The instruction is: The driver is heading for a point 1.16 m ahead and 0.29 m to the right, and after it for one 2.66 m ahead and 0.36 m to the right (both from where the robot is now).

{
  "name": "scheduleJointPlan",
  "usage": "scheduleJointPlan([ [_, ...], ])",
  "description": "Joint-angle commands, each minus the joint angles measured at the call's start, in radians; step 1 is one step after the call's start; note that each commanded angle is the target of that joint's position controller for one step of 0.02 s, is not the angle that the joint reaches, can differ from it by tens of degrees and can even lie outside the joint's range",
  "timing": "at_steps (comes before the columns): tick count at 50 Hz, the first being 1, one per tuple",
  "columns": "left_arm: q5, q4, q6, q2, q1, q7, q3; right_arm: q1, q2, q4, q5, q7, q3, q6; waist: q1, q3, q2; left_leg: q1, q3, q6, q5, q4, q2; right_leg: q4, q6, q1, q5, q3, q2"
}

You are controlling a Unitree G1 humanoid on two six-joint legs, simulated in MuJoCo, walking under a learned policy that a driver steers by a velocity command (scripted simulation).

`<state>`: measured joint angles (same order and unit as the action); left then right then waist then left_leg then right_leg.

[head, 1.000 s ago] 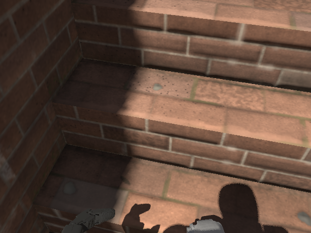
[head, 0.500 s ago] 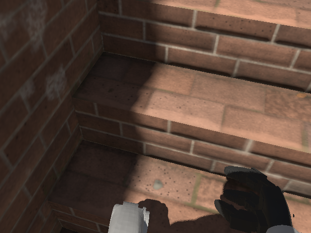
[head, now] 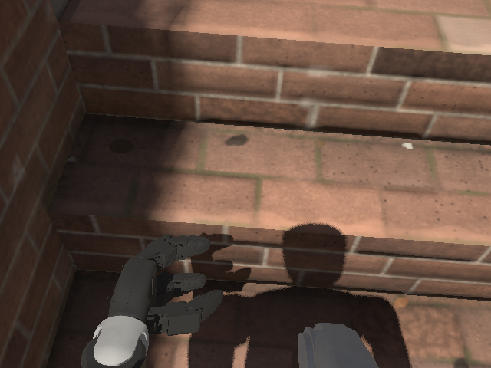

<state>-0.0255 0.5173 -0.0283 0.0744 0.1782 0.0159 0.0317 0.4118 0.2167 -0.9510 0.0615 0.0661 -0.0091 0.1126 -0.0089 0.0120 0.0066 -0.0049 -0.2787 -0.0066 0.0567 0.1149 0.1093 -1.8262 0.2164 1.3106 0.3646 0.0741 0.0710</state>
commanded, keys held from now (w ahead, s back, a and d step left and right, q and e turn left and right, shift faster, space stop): w+e+shift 0.48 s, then w+shift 0.32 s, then w+q+shift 0.20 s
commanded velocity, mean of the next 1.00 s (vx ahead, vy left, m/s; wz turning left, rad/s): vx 1.00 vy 0.00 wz -0.58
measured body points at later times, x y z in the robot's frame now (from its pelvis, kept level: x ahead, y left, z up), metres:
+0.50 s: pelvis +0.21 -0.02 +0.22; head +0.27 -0.03 +0.67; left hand +0.32 +0.25 +0.09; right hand +0.50 -0.23 +0.27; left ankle +0.34 +0.06 -0.37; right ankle +0.14 -0.06 -0.51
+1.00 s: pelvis +0.39 -0.26 +0.37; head +0.41 -0.27 +0.81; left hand +0.69 -0.18 +0.29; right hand +0.28 -0.52 +0.25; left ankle +0.37 +0.03 -0.24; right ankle +0.35 -0.40 -0.36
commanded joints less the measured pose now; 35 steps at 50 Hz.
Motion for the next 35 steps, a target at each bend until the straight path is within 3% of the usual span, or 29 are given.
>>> scheduleJointPlan([
  [1,-0.035,0.077,-0.029,0.2,-0.482,-0.003,-0.063,-0.28,0.343,0.261,0.049,0.018,-0.091,0.025,-0.23,0.375,0.116,0.017,0.033,-0.118,-2.027,0.426,0.22,0.375,0.011,-0.747,0.115,0.067,0.042],
  [2,-0.056,0.05,-0.036,0.251,-0.477,-0.021,-0.077,-0.28,0.312,0.281,0.042,-0.012,-0.087,0.033,-0.194,0.446,0.134,-0.028,0.076,-0.143,-1.967,0.603,0.241,0.528,0.007,-0.823,0.217,0.005,0.078],
  [3,-0.057,0.049,-0.023,0.281,-0.261,-0.023,-0.089,-0.146,0.236,0.304,0.037,-0.036,-0.078,0.031,-0.008,0.476,0.046,0.028,0.137,-0.115,-1.606,0.795,0.168,0.784,0.019,-0.885,0.193,-0.083,0.164],
  [4,0.006,0.013,-0.033,0.277,-0.055,-0.001,-0.087,0.035,0.236,0.229,0.024,-0.05,-0.073,0.057,0.06,0.492,-0.122,0.231,0.129,-0.057,-0.742,0.882,0.051,0.963,0.003,-1.092,0.01,-0.18,0.133],
  [5,0.033,-0.003,-0.02,0.294,-0.047,-0.01,-0.126,0.009,0.203,0.266,-0.078,-0.076,-0.078,0.076,0.057,0.419,-0.069,0.447,0.221,-0.011,-0.179,1.263,-0.105,1.112,0.083,-1.163,0.02,-0.347,0.102],
  [6,0.0,0.064,0.01,0.295,-0.204,-0.012,-0.142,-0.168,0.087,0.327,-0.127,-0.088,-0.045,0.082,-0.044,0.361,-0.026,0.813,0.338,0.0,0.017,1.837,-0.187,1.13,0.22,-1.27,-0.146,-0.494,0.044],
  [7,-0.049,0.102,0.021,0.341,-0.246,-0.031,-0.16,-0.362,-0.017,0.438,-0.119,-0.07,0.001,0.067,-0.083,0.398,-0.008,1.007,0.382,-0.033,0.023,2.178,-0.244,1.284,0.242,-1.221,0.003,-0.806,-0.099],
  [8,-0.06,0.181,0.049,0.352,-0.371,-0.05,-0.166,-0.532,-0.082,0.542,-0.129,-0.051,0.03,0.058,-0.121,0.279,0.057,1.144,0.399,-0.048,0.055,2.312,-0.21,1.386,0.195,-1.149,0.119,-0.911,-0.116],
  [9,-0.074,0.25,0.073,0.345,-0.446,-0.048,-0.165,-0.569,-0.113,0.592,-0.136,-0.037,0.05,0.056,-0.111,0.177,0.053,1.268,0.411,-0.052,0.124,2.419,-0.205,1.404,0.187,-1.141,0.109,-0.903,-0.094],
  [10,-0.065,0.272,0.092,0.326,-0.457,-0.037,-0.158,-0.531,-0.153,0.583,-0.137,-0.022,0.071,0.038,-0.064,0.105,0.07,1.329,0.419,-0.065,0.161,2.429,-0.174,1.408,0.142,-1.13,-0.002,-0.837,-0.08],
  [12,-0.023,0.271,0.131,0.322,-0.417,-0.047,-0.148,-0.557,-0.049,0.614,-0.142,-0.003,0.052,0.012,-0.028,-0.001,0.093,1.33,0.392,-0.04,0.317,2.341,-0.132,1.475,0.096,-1.044,-0.285,-0.716,-0.089],
  [13,-0.017,0.297,0.146,0.306,-0.414,-0.041,-0.139,-0.604,-0.029,0.642,-0.129,0.002,0.046,0.002,-0.029,-0.061,0.05,1.345,0.386,-0.022,0.468,2.321,-0.128,1.512,0.109,-0.966,-0.367,-0.67,-0.091],
  [15,-0.023,0.34,0.142,0.281,-0.54,-0.033,-0.135,-0.763,-0.11,0.697,-0.133,0.01,0.078,-0.02,-0.072,-0.031,0.022,1.458,0.314,-0.04,0.575,2.409,-0.128,1.521,0.107,-0.997,-0.486,-0.6,-0.108],
  [17,-0.007,0.35,0.153,0.317,-0.598,-0.02,-0.148,-0.818,-0.157,0.725,-0.142,0.014,0.102,-0.028,-0.067,-0.028,0.078,1.456,0.303,-0.07,0.572,2.263,-0.108,1.561,0.089,-0.959,-0.475,-0.615,-0.102],
  [19,-0.004,0.297,0.131,0.358,-0.511,-0.04,-0.156,-0.893,-0.147,0.797,-0.139,0.01,0.116,-0.03,-0.016,-0.006,0.213,0.958,0.278,-0.056,0.382,1.586,-0.048,1.763,0.03,-0.662,-0.433,-0.542,-0.08],
  [20,0.021,0.282,0.128,0.374,-0.431,-0.027,-0.162,-0.795,-0.186,0.73,-0.126,0.013,0.134,-0.051,0.025,0.129,0.161,0.446,0.158,-0.068,0.31,1.487,-0.119,1.839,0.039,-0.438,-0.825,-0.476,-0.126],
  [21,0.032,0.271,0.137,0.388,-0.467,-0.011,-0.173,-0.687,-0.129,0.659,-0.108,0.021,0.101,-0.061,0.01,0.214,0.085,0.279,0.115,-0.05,0.378,1.417,-0.152,1.783,0.027,-0.528,-1.185,-0.472,-0.153],
  [22,0.048,0.265,0.145,0.403,-0.462,-0.006,-0.192,-0.522,-0.077,0.592,-0.108,0.027,0.07,-0.066,0.07,0.298,-0.026,0.221,0.184,-0.073,0.491,1.327,-0.164,1.584,-0.004,-0.693,-1.586,-0.459,-0.146],
  [23,0.042,0.241,0.156,0.436,-0.385,0.001,-0.217,-0.287,0.0,0.525,-0.108,0.022,0.029,-0.054,0.2,0.425,-0.097,0.164,0.291,-0.104,0.631,1.07,-0.156,1.257,-0.016,-0.858,-1.858,-0.399,-0.117],
  [24,0.026,0.208,0.179,0.43,-0.344,0.011,-0.223,-0.094,0.095,0.471,-0.102,0.016,-0.022,-0.038,0.3,0.583,-0.016,0.06,0.539,-0.124,0.876,0.839,-0.047,0.885,-0.032,-0.938,-1.752,-0.353,-0.061],
  [25,0.014,0.15,0.18,0.257,-0.282,0.054,-0.19,-0.176,0.178,0.42,-0.076,0.033,-0.042,-0.027,0.176,0.549,0.385,-0.008,1.068,-0.213,0.858,0.518,0.195,0.611,-0.085,-0.63,-0.579,-0.307,0.064],
  [26,-0.041,0.118,0.149,0.241,-0.338,0.063,-0.191,-0.441,0.132,0.472,-0.066,0.032,-0.036,-0.039,0.046,0.453,0.354,0.226,1.298,-0.224,0.944,0.333,0.258,0.212,-0.15,-0.584,-0.411,-0.33,0.037],
  [27,-0.094,0.133,0.116,0.246,-0.427,0.069,-0.186,-0.599,0.056,0.465,-0.035,0.019,-0.021,-0.048,-0.053,0.306,0.225,0.376,1.199,-0.226,0.995,0.389,0.252,0.024,-0.148,-0.557,-0.454,-0.297,0.005],
  [28,-0.118,0.136,0.088,0.238,-0.427,0.058,-0.161,-0.565,-0.018,0.392,-0.04,0.004,-0.004,-0.045,-0.059,0.213,0.096,0.413,1.048,-0.233,0.926,0.433,0.238,-0.065,-0.138,-0.466,-0.418,-0.258,0.002],
  [29,-0.101,0.107,0.064,0.201,-0.395,0.041,-0.136,-0.483,-0.031,0.321,-0.05,-0.005,-0.003,-0.02,-0.054,0.089,-0.068,0.458,0.892,-0.198,0.747,0.461,0.229,-0.074,-0.122,-0.399,-0.396,-0.269,-0.013],
  [30,-0.094,0.092,0.047,0.17,-0.385,0.033,-0.112,-0.431,-0.025,0.259,-0.068,-0.008,-0.011,-0.003,-0.061,0.034,-0.117,0.465,0.784,-0.157,0.623,0.473,0.197,-0.062,-0.112,-0.372,-0.374,-0.284,-0.016],
  [32,-0.05,0.057,0.056,0.144,-0.356,0.04,-0.084,-0.381,0.006,0.18,-0.106,-0.019,-0.031,0.022,-0.048,-0.014,-0.091,0.414,0.629,-0.137,0.444,0.48,0.168,0.014,-0.104,-0.29,-0.299,-0.327,-0.007],
  [34,-0.026,0.011,0.059,0.103,-0.278,0.028,-0.074,-0.291,0.058,0.129,-0.094,-0.023,-0.054,0.05,-0.015,-0.048,-0.019,0.344,0.594,-0.158,0.363,0.404,0.209,-0.079,-0.112,-0.164,-0.21,-0.328,0.006],
  [35,-0.01,0.0,0.059,0.088,-0.247,0.035,-0.078,-0.217,0.046,0.108,-0.103,-0.02,-0.056,0.058,-0.012,-0.044,0.022,0.274,0.562,-0.168,0.276,0.369,0.214,-0.11,-0.115,-0.115,-0.162,-0.333,0.013],
])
